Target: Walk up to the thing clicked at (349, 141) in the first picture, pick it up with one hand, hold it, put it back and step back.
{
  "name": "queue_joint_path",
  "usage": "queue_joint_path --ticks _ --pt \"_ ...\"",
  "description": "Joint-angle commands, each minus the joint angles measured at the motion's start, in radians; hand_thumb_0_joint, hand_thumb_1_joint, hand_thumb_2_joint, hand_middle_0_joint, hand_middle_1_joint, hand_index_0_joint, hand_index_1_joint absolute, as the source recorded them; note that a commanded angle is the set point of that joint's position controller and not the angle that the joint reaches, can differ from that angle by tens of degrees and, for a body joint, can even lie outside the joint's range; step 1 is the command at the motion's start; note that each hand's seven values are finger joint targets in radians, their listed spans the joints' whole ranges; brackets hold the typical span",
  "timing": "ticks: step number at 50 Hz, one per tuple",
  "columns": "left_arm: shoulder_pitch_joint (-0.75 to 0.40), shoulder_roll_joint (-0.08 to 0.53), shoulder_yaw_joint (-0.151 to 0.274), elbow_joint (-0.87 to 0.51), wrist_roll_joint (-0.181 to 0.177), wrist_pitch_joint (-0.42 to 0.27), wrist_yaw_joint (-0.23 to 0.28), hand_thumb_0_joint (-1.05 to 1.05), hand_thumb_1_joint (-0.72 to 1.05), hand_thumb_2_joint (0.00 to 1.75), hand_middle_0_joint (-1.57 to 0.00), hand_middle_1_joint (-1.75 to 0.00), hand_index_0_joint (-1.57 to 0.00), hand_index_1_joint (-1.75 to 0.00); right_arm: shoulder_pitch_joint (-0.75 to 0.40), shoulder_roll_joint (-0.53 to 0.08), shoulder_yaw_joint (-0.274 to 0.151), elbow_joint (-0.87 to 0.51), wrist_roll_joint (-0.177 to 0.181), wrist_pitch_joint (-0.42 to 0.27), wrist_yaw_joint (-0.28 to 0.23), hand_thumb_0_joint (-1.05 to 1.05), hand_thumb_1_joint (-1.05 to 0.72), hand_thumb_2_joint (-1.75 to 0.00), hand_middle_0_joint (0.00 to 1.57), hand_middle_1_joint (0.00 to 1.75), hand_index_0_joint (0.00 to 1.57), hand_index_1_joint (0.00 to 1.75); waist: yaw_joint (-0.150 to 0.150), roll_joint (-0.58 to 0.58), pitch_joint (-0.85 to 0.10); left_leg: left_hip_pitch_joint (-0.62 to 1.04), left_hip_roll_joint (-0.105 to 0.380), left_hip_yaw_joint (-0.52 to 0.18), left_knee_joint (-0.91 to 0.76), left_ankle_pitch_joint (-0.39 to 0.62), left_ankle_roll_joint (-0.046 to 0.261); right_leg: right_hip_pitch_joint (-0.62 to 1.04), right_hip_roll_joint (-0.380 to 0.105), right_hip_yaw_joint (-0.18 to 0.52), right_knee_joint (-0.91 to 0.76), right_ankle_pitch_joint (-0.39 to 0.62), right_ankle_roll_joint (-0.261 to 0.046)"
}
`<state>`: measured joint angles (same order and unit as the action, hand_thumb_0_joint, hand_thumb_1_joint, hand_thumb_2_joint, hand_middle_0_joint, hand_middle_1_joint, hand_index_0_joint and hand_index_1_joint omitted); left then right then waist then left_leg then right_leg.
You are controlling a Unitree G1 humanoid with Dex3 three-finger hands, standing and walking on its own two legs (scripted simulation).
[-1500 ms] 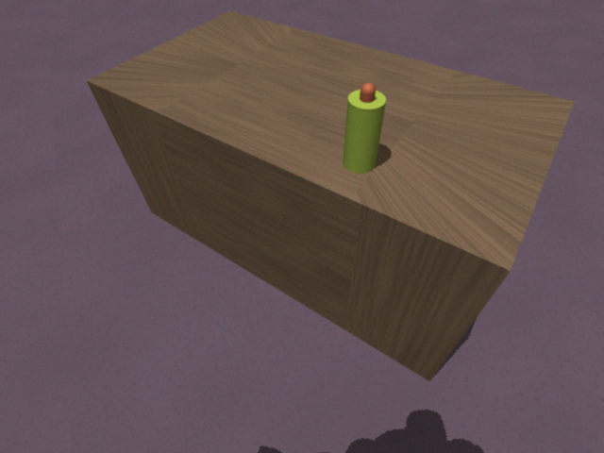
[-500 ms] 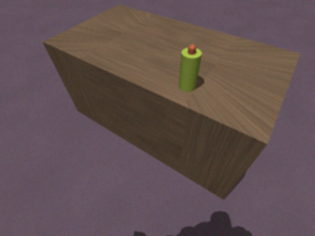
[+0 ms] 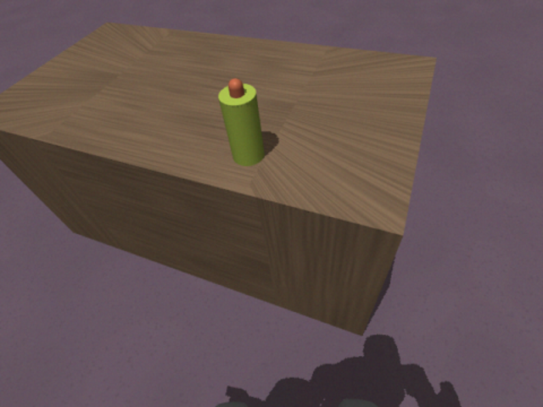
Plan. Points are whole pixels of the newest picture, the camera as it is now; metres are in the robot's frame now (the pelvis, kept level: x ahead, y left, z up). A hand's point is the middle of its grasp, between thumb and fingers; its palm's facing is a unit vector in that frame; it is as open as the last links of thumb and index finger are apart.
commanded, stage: walk up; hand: left
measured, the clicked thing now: (242, 121) +0.69 +0.11 +0.00
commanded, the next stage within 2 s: none
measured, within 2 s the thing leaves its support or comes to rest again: neither
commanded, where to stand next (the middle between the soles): +0.21 +0.06 m, yaw -20 degrees
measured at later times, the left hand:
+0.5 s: hand (113, 336) +0.26 +0.34 -0.14, palm faces -0.22 -0.86 -0.46, open 7.4 cm
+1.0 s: hand (146, 293) +0.34 +0.31 -0.16, palm faces -0.36 -0.85 -0.39, open 7.4 cm
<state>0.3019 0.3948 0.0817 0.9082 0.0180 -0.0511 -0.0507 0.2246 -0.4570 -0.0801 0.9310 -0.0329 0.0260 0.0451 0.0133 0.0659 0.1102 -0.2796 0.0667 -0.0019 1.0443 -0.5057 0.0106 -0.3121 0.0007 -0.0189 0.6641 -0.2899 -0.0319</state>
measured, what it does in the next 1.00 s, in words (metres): walks ahead, turning right: left foot, then right foot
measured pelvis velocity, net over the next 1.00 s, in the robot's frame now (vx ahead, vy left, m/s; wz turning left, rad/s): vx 0.15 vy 0.09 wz -0.35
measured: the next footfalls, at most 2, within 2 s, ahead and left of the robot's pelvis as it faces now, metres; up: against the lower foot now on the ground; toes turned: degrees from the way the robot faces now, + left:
left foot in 0.36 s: +0.24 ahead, +0.20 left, +0.00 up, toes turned -20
right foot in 0.66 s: +0.15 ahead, -0.06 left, +0.00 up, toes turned -19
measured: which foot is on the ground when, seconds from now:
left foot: up 0.00-0.34, down 0.36-1.00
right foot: down 0.00-0.38, up 0.40-0.64, down 0.66-1.00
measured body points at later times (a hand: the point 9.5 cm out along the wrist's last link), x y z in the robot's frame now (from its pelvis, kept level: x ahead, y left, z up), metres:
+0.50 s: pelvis +0.14 +0.07 -0.01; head +0.20 +0.06 +0.43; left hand +0.27 +0.38 -0.11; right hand +0.22 -0.25 -0.11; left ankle +0.25 +0.19 -0.72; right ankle +0.08 -0.06 -0.65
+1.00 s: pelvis +0.15 +0.09 -0.02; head +0.20 +0.08 +0.43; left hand +0.36 +0.35 -0.13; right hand +0.12 -0.24 -0.13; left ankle +0.21 +0.21 -0.72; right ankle +0.13 -0.04 -0.70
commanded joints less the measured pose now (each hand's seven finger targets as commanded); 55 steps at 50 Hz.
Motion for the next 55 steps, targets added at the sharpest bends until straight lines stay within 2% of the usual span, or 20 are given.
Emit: queue_joint_path --ticks 1,8,14,17,18,19,20,24,28,31,32,33,34,35,40,44,46,47,51,55 --pt "0.061 0.281 0.067 -0.088 -0.021 -0.032 0.053 0.0 0.9 0.9 -0.2 -0.3 -0.2 -0.3 -0.007 -0.154 -0.032 -0.13 0.009 -0.03 -0.003 0.0 -0.9 -0.9 0.2 0.3 0.2 0.3 0.004 -0.15 0.003 -0.302 0.061 -0.086 0.075 0.159 0.007 0.137 -0.244 0.478 -0.436 -0.213 -0.149" --pt "0.162 0.302 0.073 -0.144 -0.011 -0.058 0.075 0.0 0.9 0.9 -0.2 -0.3 -0.2 -0.3 -0.038 -0.151 -0.053 -0.227 -0.029 -0.015 0.025 0.0 -0.9 -0.9 0.2 0.3 0.2 0.3 0.025 -0.137 -0.01 -0.322 0.065 -0.059 -0.099 0.225 -0.038 0.116 -0.21 0.366 -0.35 -0.013 -0.18" --pt "0.146 0.278 0.043 -0.187 -0.005 -0.048 0.099 0.0 0.9 0.9 -0.2 -0.3 -0.2 -0.3 -0.054 -0.113 -0.051 -0.248 -0.008 -0.037 0.004 0.0 -0.9 -0.9 0.2 0.3 0.2 0.3 0.017 -0.216 -0.06 -0.118 -0.005 0.012 -0.297 0.289 0.011 0.042 -0.133 0.217 -0.094 0.617 -0.131" --pt "0.124 0.244 0.022 -0.224 -0.019 -0.028 0.111 0.0 0.9 0.9 -0.2 -0.3 -0.2 -0.3 0.061 -0.151 -0.074 -0.223 -0.011 -0.047 -0.007 0.0 -0.9 -0.9 0.2 0.3 0.2 0.3 -0.061 -0.116 -0.115 0.152 -0.047 0.022 -0.488 0.442 0.063 -0.077 -0.059 0.177 0.151 0.493 -0.066" --pt "0.166 0.186 0.002 -0.24 -0.031 -0.029 0.116 0.0 0.9 0.9 -0.2 -0.3 -0.2 -0.3 0.127 -0.237 -0.099 -0.236 -0.027 -0.052 -0.014 0.0 -0.9 -0.9 0.2 0.3 0.2 0.3 -0.096 0.1 -0.193 0.271 0.139 -0.226 -0.535 0.603 0.135 -0.184 0.043 0.125 0.402 0.308 -0.007" --pt "0.195 0.166 -0.003 -0.229 -0.043 -0.019 0.124 0.0 0.9 0.9 -0.2 -0.3 -0.2 -0.3 0.122 -0.254 -0.102 -0.255 0.003 -0.05 -0.02 0.0 -0.9 -0.9 0.2 0.3 0.2 0.3 -0.08 0.193 -0.249 0.293 0.369 -0.462 -0.61 0.748 0.27 -0.254 0.122 0.059 0.598 -0.306 0.015" --pt "0.195 0.21 0.004 -0.199 -0.033 -0.006 0.133 0.0 0.9 0.9 -0.2 -0.3 -0.2 -0.3 0.089 -0.261 -0.107 -0.253 0.023 -0.045 -0.02 0.0 -0.9 -0.9 0.2 0.3 0.2 0.3 -0.064 0.134 -0.26 0.211 0.404 -0.519 -0.625 0.599 0.337 -0.225 0.053 0.118 0.695 -0.345 0.008" --pt "0.16 0.217 0.013 -0.166 -0.029 -0.006 0.095 0.0 0.9 0.9 -0.2 -0.3 -0.2 -0.3 -0.003 -0.2 -0.065 -0.264 0.023 -0.04 -0.038 0.0 -0.9 -0.9 0.2 0.3 0.2 0.3 -0.024 0.143 -0.11 0.012 0.213 -0.182 -0.565 0.5 0.226 -0.205 -0.026 0.075 0.499 -0.233 -0.002" --pt "0.139 0.188 0.021 -0.163 -0.016 0.008 0.075 0.0 0.9 0.9 -0.2 -0.3 -0.2 -0.3 -0.009 -0.206 -0.051 -0.279 0.012 -0.037 -0.037 0.0 -0.9 -0.9 0.2 0.3 0.2 0.3 -0.016 0.138 -0.138 -0.016 0.252 -0.159 -0.493 0.604 0.244 -0.088 -0.006 0.01 0.258 -0.209 0.011" --pt "0.144 0.193 0.043 -0.155 0.004 0.014 0.075 0.0 0.9 0.9 -0.2 -0.3 -0.2 -0.3 -0.047 -0.189 -0.043 -0.297 0.025 -0.02 -0.038 0.0 -0.9 -0.9 0.2 0.3 0.2 0.3 0.021 0.07 -0.188 -0.114 0.23 -0.115 -0.376 0.506 0.178 0.076 0.037 -0.024 0.061 -0.028 -0.009" --pt "0.134 0.212 0.054 -0.163 0.012 0.011 0.077 0.0 0.9 0.9 -0.2 -0.3 -0.2 -0.3 -0.046 -0.155 -0.031 -0.294 0.03 -0.016 -0.039 0.0 -0.9 -0.9 0.2 0.3 0.2 0.3 0.036 0.03 -0.174 -0.182 0.213 -0.102 -0.314 0.41 0.132 0.128 0.023 0.034 -0.024 -0.022 -0.031" --pt "0.101 0.269 0.07 -0.186 0.025 0.004 0.08 0.0 0.9 0.9 -0.2 -0.3 -0.2 -0.3 -0.02 -0.116 -0.019 -0.293 0.035 -0.012 -0.04 0.0 -0.9 -0.9 0.2 0.3 0.2 0.3 0.029 -0.146 -0.146 -0.293 0.124 -0.038 -0.164 0.253 0.066 0.129 -0.115 0.298 -0.155 -0.031 -0.085" --pt "0.049 0.351 0.08 -0.213 0.021 -0.003 0.079 0.0 0.9 0.9 -0.2 -0.3 -0.2 -0.3 -0.074 -0.1 -0.016 -0.302 0.042 -0.005 -0.048 0.0 -0.9 -0.9 0.2 0.3 0.2 0.3 0.028 -0.283 -0.101 -0.362 -0.04 0.049 0.003 -0.098 0.011 0.027 -0.364 0.652 -0.251 0.109 -0.23" --pt "0.024 0.361 0.071 -0.219 0.019 -0.005 0.081 0.0 0.9 0.9 -0.2 -0.3 -0.2 -0.3 -0.114 -0.152 -0.033 -0.282 0.027 0.001 -0.065 0.0 -0.9 -0.9 0.2 0.3 0.2 0.3 0.041 -0.23 -0.095 -0.283 0.001 -0.056 0.108 -0.158 0.006 -0.064 -0.399 0.705 -0.225 0.221 -0.315" --pt "-0.038 0.26 0.035 -0.202 0.015 0.005 0.086 0.0 0.9 0.9 -0.2 -0.3 -0.2 -0.3 -0.011 -0.137 -0.022 -0.187 0.041 -0.032 -0.063 0.0 -0.9 -0.9 0.2 0.3 0.2 0.3 -0.005 -0.238 -0.152 -0.204 -0.02 0.005 -0.039 -0.036 0.007 0.052 -0.195 0.347 -0.048 0.532 -0.201" --pt "-0.1 0.238 0.024 -0.21 -0.01 0.032 0.078 0.0 0.9 0.9 -0.2 -0.3 -0.2 -0.3 0.085 -0.12 -0.024 -0.128 0.021 -0.06 -0.064 0.0 -0.9 -0.9 0.2 0.3 0.2 0.3 -0.05 -0.2 -0.201 0.064 -0.051 0.04 -0.483 0.241 0.018 -0.008 -0.115 0.232 0.087 0.387 -0.115" --pt "-0.079 0.147 -0.004 -0.215 -0.019 0.044 0.075 0.0 0.9 0.9 -0.2 -0.3 -0.2 -0.3 0.024 -0.245 -0.044 -0.151 0.0 -0.081 -0.07 0.0 -0.9 -0.9 0.2 0.3 0.2 0.3 -0.027 0.085 -0.152 0.128 0.288 -0.458 -0.622 0.346 0.177 -0.257 0.056 0.134 0.273 -0.11 0.007" --pt "-0.122 0.226 0.018 -0.195 -0.006 0.047 0.088 0.0 0.9 0.9 -0.2 -0.3 -0.2 -0.3 0.014 -0.287 -0.056 -0.154 0.014 -0.084 -0.067 0.0 -0.9 -0.9 0.2 0.3 0.2 0.3 -0.054 0.107 -0.13 0.072 0.4 -0.536 -0.607 0.481 0.294 -0.236 0.025 0.158 0.378 -0.336 0.014" --pt "-0.109 0.205 0.027 -0.146 -0.022 0.035 0.065 0.0 0.9 0.9 -0.2 -0.3 -0.2 -0.3 -0.019 -0.231 -0.034 -0.142 0.014 -0.09 -0.08 0.0 -0.9 -0.9 0.2 0.3 0.2 0.3 -0.015 0.119 -0.101 0.08 0.238 -0.236 -0.512 0.685 0.204 -0.175 -0.003 0.093 0.275 -0.223 -0.001" --pt "-0.063 0.178 0.029 -0.073 -0.007 0.018 0.055 0.0 0.9 0.9 -0.2 -0.3 -0.2 -0.3 -0.052 -0.186 -0.007 -0.137 0.018 -0.063 -0.064 0.0 -0.9 -0.9 0.2 0.3 0.2 0.3 0.014 0.104 -0.147 -0.058 0.113 -0.079 -0.393 0.511 0.096 0.157 0.039 0.011 -0.117 0.031 -0.014"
